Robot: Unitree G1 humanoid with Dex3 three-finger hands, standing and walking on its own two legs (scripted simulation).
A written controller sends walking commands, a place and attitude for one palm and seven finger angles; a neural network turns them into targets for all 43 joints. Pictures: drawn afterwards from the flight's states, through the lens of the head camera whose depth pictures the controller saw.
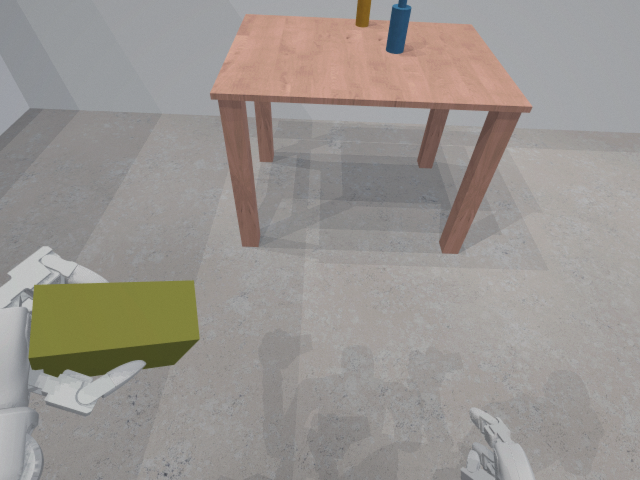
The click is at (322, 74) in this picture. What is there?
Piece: table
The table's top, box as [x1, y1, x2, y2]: [210, 14, 531, 112]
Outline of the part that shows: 210,92 211,99 529,112 531,108 529,102 471,24 409,22 403,52 400,54 392,54 385,50 389,21 386,20 369,20 369,24 367,27 358,27 355,25 355,19 245,14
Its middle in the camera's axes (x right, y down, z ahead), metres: +0.16 -0.67 +1.41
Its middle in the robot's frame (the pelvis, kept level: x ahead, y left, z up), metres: +1.51 -0.07 -0.08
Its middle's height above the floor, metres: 0.69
